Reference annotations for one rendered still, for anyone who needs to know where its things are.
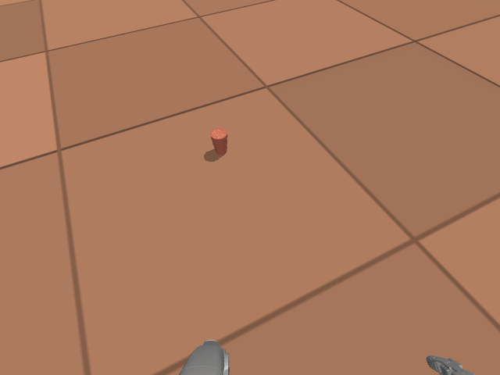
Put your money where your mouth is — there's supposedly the cup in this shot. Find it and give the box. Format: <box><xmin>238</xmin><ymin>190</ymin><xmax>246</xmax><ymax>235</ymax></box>
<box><xmin>210</xmin><ymin>128</ymin><xmax>227</xmax><ymax>155</ymax></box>

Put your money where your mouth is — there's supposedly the right robot hand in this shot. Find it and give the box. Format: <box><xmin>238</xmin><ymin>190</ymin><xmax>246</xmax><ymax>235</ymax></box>
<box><xmin>427</xmin><ymin>355</ymin><xmax>475</xmax><ymax>375</ymax></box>

